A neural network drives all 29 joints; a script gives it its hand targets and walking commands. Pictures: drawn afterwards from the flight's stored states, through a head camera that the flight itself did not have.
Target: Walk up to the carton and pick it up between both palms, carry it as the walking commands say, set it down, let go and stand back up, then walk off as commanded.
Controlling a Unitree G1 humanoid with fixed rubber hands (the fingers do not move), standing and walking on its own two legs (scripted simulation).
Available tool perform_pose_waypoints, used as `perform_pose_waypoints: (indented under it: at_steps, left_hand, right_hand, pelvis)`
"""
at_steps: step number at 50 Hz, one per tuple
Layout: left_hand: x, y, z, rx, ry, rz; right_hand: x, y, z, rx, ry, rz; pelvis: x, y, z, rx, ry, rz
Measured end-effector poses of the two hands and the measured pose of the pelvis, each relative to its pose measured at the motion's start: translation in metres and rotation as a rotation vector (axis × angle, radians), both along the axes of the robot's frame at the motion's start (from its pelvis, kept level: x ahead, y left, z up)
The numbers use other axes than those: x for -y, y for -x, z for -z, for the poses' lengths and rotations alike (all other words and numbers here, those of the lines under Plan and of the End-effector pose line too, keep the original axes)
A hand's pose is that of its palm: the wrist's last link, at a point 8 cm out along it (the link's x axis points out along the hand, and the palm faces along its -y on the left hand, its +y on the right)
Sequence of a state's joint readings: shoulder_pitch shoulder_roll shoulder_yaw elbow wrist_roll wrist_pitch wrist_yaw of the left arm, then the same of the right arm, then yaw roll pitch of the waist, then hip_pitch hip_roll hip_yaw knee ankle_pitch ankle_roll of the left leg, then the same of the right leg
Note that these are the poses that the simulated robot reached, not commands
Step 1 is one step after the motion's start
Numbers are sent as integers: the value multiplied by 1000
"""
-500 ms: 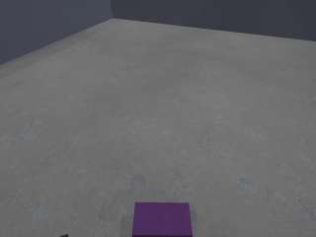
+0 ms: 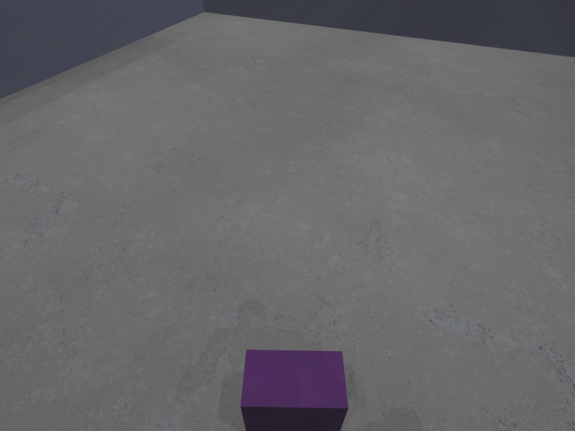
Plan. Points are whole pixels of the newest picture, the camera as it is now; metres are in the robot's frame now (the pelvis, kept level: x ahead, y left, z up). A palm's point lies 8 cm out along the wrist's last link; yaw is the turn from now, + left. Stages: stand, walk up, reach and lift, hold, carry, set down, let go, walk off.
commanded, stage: stand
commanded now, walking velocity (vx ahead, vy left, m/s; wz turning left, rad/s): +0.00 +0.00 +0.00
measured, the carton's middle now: (293, 395) +0.40 +0.01 -0.65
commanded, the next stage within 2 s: walk off in 0.58 s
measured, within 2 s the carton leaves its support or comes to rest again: neither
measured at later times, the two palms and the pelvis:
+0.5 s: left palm out of the picture +0.07 +0.29 -0.11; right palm out of the picture +0.07 -0.30 -0.11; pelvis +0.00 +0.00 +0.00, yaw +0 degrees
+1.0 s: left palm out of the picture +0.05 +0.25 -0.13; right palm out of the picture +0.04 -0.29 -0.13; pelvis +0.03 -0.02 +0.00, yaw +0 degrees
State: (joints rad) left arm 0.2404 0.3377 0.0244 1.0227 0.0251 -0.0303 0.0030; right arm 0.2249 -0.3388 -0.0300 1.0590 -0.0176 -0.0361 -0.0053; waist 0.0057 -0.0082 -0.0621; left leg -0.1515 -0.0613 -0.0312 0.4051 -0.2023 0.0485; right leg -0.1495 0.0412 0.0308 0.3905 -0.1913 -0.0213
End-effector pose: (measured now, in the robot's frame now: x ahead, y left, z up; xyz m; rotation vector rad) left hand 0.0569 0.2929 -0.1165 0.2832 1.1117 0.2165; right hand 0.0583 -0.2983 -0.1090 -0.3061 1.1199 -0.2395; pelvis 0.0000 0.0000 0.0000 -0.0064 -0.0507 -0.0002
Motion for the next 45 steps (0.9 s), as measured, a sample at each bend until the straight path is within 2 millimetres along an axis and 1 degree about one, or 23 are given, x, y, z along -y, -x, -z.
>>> perform_pose_waypoints:
  at_steps: [14, 20, 33, 40, 42, 45]
  left_hand:
    - [3, -12, -3, 11, -1, 11]
    - [4, -13, -3, 5, -3, 13]
    - [3, -5, -1, -43, -6, 9]
    - [4, -4, 1, -53, -2, 3]
    - [7, -2, 4, -71, 5, -2]
    - [19, 7, 12, -141, 20, 4]
  right_hand:
    - [-2, -9, 0, -4, -5, -12]
    - [-2, -12, -1, 3, -8, -13]
    - [2, -4, 2, -47, -8, -12]
    - [3, -2, 2, -69, 0, -14]
    - [0, -3, 4, -78, -10, -17]
    - [-8, -1, 9, -80, -42, -7]
  pelvis:
    - [2, 0, -2, 8, -3, -2]
    - [3, 0, -2, 11, -2, -5]
    - [5, 0, -2, 5, 0, -7]
    - [5, -1, -3, 4, -2, -8]
    - [6, -3, -3, 0, -3, -6]
    - [8, -10, -2, -9, -3, -2]
